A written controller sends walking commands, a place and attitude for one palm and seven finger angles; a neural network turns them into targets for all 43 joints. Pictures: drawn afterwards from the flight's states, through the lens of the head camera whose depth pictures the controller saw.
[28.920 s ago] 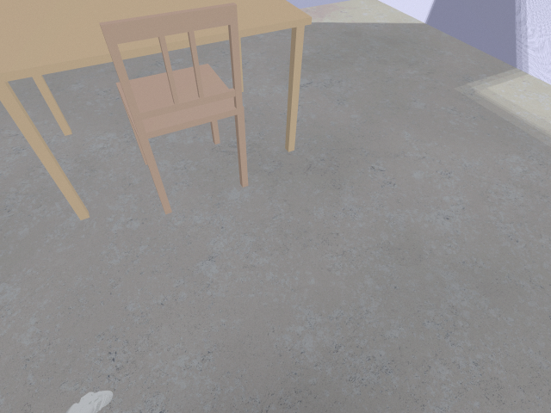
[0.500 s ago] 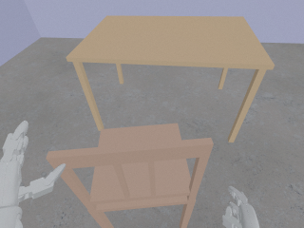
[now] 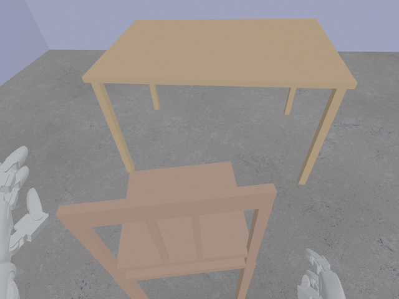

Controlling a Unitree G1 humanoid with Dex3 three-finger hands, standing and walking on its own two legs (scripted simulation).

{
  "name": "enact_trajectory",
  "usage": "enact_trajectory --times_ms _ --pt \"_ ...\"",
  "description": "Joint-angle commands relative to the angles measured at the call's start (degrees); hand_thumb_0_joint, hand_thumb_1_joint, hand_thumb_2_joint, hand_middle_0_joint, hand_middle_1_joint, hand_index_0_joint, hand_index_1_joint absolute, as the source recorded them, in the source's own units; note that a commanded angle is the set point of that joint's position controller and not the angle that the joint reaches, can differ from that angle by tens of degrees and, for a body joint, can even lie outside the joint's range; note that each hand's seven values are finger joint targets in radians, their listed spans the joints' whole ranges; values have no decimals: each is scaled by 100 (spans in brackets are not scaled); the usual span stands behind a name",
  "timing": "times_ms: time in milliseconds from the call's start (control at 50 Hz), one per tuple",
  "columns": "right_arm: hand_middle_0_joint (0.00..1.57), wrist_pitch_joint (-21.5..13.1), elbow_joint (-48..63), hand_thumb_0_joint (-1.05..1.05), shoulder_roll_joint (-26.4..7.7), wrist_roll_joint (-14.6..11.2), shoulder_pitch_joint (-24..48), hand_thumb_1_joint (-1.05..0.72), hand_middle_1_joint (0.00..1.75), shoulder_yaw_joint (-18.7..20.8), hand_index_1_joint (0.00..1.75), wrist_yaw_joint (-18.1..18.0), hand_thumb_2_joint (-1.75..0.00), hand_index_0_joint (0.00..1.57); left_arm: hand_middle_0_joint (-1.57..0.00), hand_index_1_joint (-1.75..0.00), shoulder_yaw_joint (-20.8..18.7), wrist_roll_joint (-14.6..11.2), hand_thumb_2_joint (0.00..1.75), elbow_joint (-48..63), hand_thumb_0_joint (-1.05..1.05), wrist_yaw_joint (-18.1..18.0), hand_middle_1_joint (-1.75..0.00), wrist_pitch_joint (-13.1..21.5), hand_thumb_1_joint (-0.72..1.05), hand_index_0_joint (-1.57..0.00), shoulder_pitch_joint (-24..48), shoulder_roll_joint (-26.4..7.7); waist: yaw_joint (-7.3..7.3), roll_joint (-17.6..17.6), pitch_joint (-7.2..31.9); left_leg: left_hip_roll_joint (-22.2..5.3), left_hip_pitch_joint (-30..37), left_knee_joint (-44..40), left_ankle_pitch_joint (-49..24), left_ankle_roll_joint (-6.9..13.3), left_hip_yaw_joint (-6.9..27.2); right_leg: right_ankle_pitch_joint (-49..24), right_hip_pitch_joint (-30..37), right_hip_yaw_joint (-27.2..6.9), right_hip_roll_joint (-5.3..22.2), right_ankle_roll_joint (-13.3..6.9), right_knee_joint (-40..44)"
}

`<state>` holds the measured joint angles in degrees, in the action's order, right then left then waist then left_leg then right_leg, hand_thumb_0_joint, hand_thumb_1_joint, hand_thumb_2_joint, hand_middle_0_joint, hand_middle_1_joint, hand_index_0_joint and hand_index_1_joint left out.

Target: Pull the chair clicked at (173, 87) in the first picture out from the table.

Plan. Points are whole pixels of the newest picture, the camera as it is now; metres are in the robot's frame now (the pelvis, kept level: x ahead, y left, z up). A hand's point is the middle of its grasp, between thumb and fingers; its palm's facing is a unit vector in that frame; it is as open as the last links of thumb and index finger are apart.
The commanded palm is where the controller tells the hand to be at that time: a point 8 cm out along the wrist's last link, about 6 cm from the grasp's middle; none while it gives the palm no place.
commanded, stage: draw the hand back to the body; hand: left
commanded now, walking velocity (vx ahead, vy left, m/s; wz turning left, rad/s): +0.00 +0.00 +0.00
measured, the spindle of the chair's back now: (158, 241) +0.27 +0.15 -0.10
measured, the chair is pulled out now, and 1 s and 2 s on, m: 0.59 0.59 0.59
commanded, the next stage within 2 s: step back with the hand held close in 0.04 s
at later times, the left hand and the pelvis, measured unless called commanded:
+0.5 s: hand (42, 230) +0.17 +0.26 +0.14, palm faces +0.33 -0.78 -0.53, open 7.4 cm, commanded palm +0.11 +0.31 +0.18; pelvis -0.04 +0.01 +0.00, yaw -2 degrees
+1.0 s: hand (2, 275) +0.10 +0.27 +0.16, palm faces +0.43 -0.77 -0.47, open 7.4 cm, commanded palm +0.04 +0.31 +0.18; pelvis -0.11 +0.01 -0.01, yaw -1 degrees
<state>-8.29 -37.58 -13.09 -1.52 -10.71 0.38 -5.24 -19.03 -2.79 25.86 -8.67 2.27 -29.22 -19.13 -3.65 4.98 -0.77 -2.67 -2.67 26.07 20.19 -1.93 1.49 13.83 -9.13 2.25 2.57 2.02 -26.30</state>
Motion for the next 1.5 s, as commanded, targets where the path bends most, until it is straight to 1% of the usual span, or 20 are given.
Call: enact_trajectory --times_ms 0,140,160,220,280,340,440,560,660,740,840,960,1040,1120,1180,1240,1340,1380,1420,1480 --pt "20 -308 900 0 -486 14 834 -90 30 140 30 -47 -90 20 -20 -30 -836 43 90 1016 0 -168 -30 328 90 -20 507 -1109 37 -125 381 -35 -476 -334 -2148 173 -216 -1619 529 104 22 -323 235" --pt "20 -287 969 0 -567 26 886 -90 30 109 30 -8 -90 20 -20 -30 -517 59 90 1112 0 -96 -30 376 90 -20 997 -959 68 -139 344 -11 -513 -431 -1743 213 -188 -1180 450 90 33 -314 306" --pt "20 -172 1172 0 -614 -27 677 -90 30 74 30 -6 -90 20 -20 -30 -1456 -47 90 1471 0 -103 -30 746 90 -20 1984 -1912 245 76 -294 -115 -775 -400 -1243 300 -158 -1551 -72 -487 241 -290 525" --pt "20 -27 1062 0 -597 20 762 -90 30 180 30 16 -90 20 -20 -30 -1094 -23 90 809 0 -4 -30 773 90 -20 892 -1304 274 -606 77 -115 -723 -319 -1386 292 -96 -2113 169 -530 364 -315 445" --pt "20 140 1153 0 -600 50 803 -90 30 207 30 56 -90 20 -20 -30 -941 -1 90 867 0 18 -30 812 90 -20 133 -1045 267 -31 611 -244 -575 -377 -2205 295 -116 -2416 433 -369 383 -258 172" --pt "20 303 1263 0 -577 71 868 -90 30 279 30 90 -90 20 -20 -30 -1076 48 90 1101 0 -27 -30 820 90 -20 -346 -1159 259 -168 952 -345 -629 -269 -2801 279 -71 -2690 554 -287 385 -225 16" --pt "20 404 1337 0 -469 9 871 -90 30 327 30 10 -90 20 -20 -30 -1378 23 90 1403 0 -130 -30 874 90 -20 -542 -1444 264 -406 1077 -389 -933 -246 -2623 252 4 -2604 540 -253 389 -184 -143" --pt "20 254 1231 0 -491 -7 808 -90 30 325 30 -95 -90 20 -20 -30 -1379 10 90 1663 0 -231 -30 963 90 -20 -376 -1531 272 337 861 -474 -1449 -396 -1795 329 113 -1754 359 -246 299 -138 -302" --pt "20 199 1149 0 -525 9 657 -90 30 322 30 -127 -90 20 -20 -30 -1176 40 90 1290 0 -265 -30 898 90 -20 -177 -1336 295 2 428 -323 -1974 -353 -376 307 74 -912 11 -477 283 -170 13" --pt "20 164 1202 0 -538 56 530 -90 30 272 30 -107 -90 20 -20 -30 -1042 107 90 1168 0 -269 -30 884 90 -20 203 -1290 306 -594 67 -101 -2118 -117 730 295 4 817 -720 -769 368 -195 681" --pt "20 115 1271 0 -576 79 493 -90 30 211 30 -106 -90 20 -20 -30 -1105 148 90 1373 0 -302 -30 921 90 -20 402 -1466 306 -677 145 -42 -2068 40 987 329 32 1758 -1061 -797 418 -213 953" --pt "20 30 1256 0 -610 38 547 -90 30 272 30 -99 -90 20 -20 -30 -1416 110 90 1760 0 -353 -30 1035 90 -20 -82 -1664 291 31 760 -297 -2334 -380 307 401 306 54 -32 -439 209 -119 124" --pt "20 -83 1334 0 -635 34 543 -90 30 318 30 -58 -90 20 -20 -30 -1479 213 90 1671 0 -339 -30 1170 90 -20 -172 -1466 273 575 496 -619 -3886 -792 1519 585 552 107 720 -317 2 -77 -820" --pt "20 -156 1184 0 -576 44 459 -90 30 369 30 -52 -90 20 -20 -30 -1448 174 90 1484 0 -315 -30 1241 90 -20 -73 -1489 295 -283 449 -271 -3205 -47 793 427 319 -402 -55 -731 255 -227 -338" --pt "20 -203 1085 0 -610 109 389 -90 30 364 30 -49 -90 20 -20 -30 -1394 227 90 1395 0 -323 -30 1312 90 -20 218 -1453 331 -313 110 -211 -3376 63 1740 457 304 1140 -544 -1027 348 -298 107" --pt "20 -226 1050 0 -601 140 377 -90 30 320 30 -13 -90 20 -20 -30 -1272 249 90 1388 0 -317 -30 1326 90 -20 458 -1467 344 -846 64 -8 -2834 565 1521 368 213 1881 -1310 -1233 500 -376 728" --pt "20 -169 955 0 -584 180 408 -90 30 313 30 10 -90 20 -20 -30 -1406 205 90 1741 0 -339 -30 1387 90 -20 271 -1568 365 -558 735 -91 -2294 260 674 379 348 741 -942 -879 437 -310 378" --pt "20 -189 1059 0 -610 152 459 -90 30 330 30 -4 -90 20 -20 -30 -1520 222 90 1882 0 -351 -30 1450 90 -20 1 -1537 356 316 817 -523 -3120 -404 1333 549 653 792 -230 -582 137 -196 -465" --pt "20 -277 1176 0 -668 81 498 -90 30 396 30 -1 -90 20 -20 -30 -1642 305 90 2000 0 -327 -30 1529 90 -20 2 -1502 335 773 792 -947 -4438 -845 2086 783 898 356 823 -311 -193 -74 -1561" --pt "20 -330 1154 0 -553 28 419 -90 30 433 30 -14 -90 20 -20 -30 -1700 206 90 1983 0 -285 -30 1537 90 -20 -267 -1592 335 100 965 -582 -3511 -17 532 597 531 -1157 304 -575 14 -206 -1224"
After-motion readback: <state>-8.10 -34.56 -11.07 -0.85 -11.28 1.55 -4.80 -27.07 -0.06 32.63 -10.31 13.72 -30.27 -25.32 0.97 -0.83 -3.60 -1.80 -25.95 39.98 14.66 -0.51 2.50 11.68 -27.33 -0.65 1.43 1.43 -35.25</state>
